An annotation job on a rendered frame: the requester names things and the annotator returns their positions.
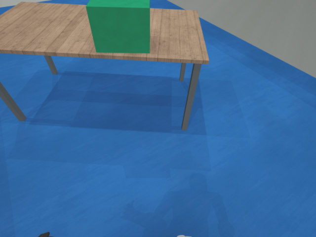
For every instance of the table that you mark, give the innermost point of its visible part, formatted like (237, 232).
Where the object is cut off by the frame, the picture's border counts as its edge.
(55, 29)

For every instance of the carton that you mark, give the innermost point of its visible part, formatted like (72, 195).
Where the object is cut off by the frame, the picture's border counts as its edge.
(120, 26)

